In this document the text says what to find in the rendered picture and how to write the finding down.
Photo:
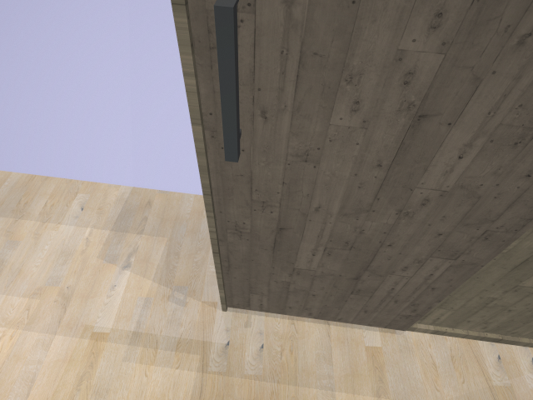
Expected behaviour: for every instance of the handle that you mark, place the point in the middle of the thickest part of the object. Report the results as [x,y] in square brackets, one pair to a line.
[227,55]

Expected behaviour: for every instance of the wardrobe door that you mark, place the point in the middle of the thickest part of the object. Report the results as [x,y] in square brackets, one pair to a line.
[497,299]
[386,153]

